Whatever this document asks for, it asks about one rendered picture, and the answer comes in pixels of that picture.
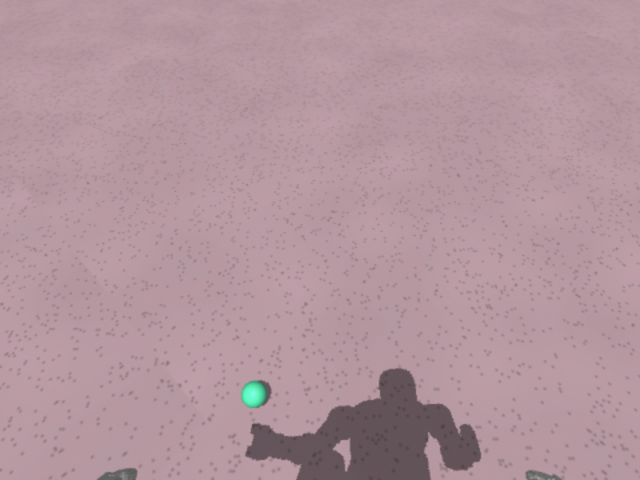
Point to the ball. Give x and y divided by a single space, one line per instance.
254 394

